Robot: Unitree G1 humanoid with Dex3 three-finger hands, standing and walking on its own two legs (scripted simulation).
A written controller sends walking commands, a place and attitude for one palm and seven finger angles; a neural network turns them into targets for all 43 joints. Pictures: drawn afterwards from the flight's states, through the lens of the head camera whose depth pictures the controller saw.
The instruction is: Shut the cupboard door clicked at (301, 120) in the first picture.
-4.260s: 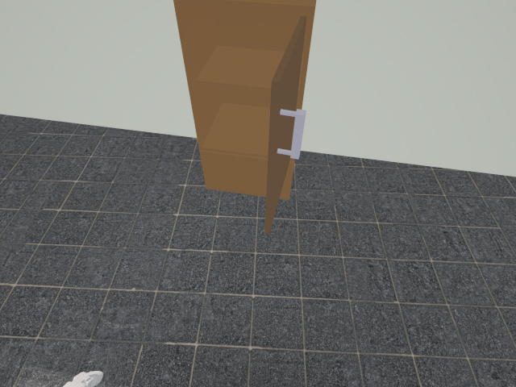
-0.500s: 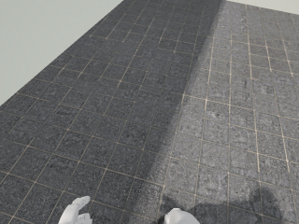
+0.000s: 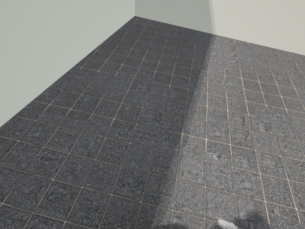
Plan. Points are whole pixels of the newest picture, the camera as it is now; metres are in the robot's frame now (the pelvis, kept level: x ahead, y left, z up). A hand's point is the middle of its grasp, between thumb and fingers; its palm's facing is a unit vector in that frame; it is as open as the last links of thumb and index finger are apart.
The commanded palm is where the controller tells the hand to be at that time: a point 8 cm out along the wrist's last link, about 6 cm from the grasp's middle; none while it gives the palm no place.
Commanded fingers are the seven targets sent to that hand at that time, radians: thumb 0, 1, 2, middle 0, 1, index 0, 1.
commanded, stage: walk around to get in front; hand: left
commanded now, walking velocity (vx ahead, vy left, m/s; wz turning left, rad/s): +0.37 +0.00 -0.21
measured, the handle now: out of the picture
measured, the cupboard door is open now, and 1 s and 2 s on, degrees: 85 85 85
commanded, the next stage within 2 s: walk to a spot facing it in 1.36 s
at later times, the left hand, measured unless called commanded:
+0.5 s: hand (127, 164) +0.36 +0.12 -0.16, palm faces -0.17 -0.97 -0.19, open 7.4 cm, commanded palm none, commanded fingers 0.00 0.90 0.90 -0.20 -0.30 -0.20 -0.30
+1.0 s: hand (122, 160) +0.39 +0.14 -0.19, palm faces +0.01 -0.99 -0.13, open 7.4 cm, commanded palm none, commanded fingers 0.00 0.90 0.90 -0.20 -0.30 -0.20 -0.30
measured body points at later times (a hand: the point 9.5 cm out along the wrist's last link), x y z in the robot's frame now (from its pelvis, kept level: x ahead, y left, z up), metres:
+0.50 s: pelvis +0.22 -0.04 +0.00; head +0.25 -0.05 +0.44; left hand +0.37 +0.17 -0.15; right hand +0.03 -0.20 -0.14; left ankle +0.07 +0.09 -0.72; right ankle +0.29 -0.15 -0.73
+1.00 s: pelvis +0.44 -0.03 -0.01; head +0.46 +0.00 +0.44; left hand +0.39 +0.19 -0.17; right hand +0.54 -0.29 -0.12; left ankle +0.55 +0.06 -0.73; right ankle +0.30 -0.14 -0.70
